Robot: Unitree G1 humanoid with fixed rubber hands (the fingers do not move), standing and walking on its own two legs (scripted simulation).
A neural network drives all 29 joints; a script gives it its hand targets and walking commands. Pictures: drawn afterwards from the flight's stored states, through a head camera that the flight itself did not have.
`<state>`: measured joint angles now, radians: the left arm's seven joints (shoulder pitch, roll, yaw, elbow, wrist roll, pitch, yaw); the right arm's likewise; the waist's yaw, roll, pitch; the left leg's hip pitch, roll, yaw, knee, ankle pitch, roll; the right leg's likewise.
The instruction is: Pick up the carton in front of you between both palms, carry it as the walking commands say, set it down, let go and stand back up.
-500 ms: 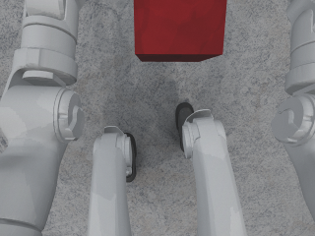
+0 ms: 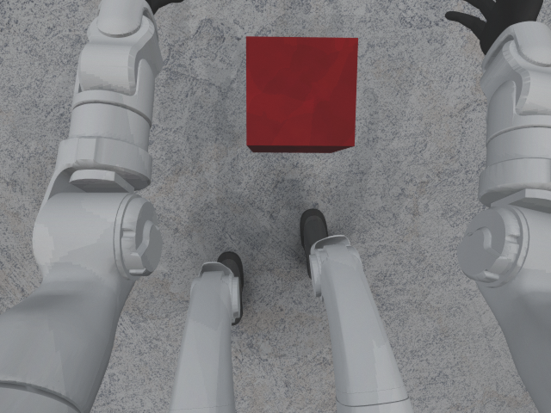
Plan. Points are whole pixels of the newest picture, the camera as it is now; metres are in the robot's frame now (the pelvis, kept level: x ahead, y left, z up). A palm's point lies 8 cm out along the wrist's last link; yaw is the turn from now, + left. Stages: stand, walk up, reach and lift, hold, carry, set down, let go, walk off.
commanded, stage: let go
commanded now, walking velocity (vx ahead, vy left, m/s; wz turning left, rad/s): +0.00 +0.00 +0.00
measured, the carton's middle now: (296, 105) +0.52 -0.12 -0.49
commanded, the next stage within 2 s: stand in 1.44 s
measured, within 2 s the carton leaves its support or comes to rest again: neither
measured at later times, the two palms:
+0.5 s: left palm (70, 142) +0.43 +0.12 +0.01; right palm out of the picture +0.36 -0.31 +0.01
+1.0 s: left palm out of the picture +0.29 +0.23 +0.08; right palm out of the picture +0.23 -0.23 +0.09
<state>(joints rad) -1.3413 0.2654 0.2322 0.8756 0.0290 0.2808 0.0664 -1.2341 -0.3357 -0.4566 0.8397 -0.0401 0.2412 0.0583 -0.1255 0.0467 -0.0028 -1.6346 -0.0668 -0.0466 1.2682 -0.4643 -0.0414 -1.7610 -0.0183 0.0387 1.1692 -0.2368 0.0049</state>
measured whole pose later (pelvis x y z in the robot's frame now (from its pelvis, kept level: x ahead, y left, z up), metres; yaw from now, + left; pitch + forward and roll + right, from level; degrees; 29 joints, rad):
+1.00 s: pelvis +0.09 +0.01 +0.16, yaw -4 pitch +2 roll -1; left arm 0.17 0.19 0.07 0.48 0.04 0.04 -0.03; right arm 0.24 -0.21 -0.04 0.40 0.01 0.06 0.08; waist -0.02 0.02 0.07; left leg -0.15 0.00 -0.06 0.47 -0.34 0.00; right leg -0.28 0.01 0.02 0.42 -0.16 0.02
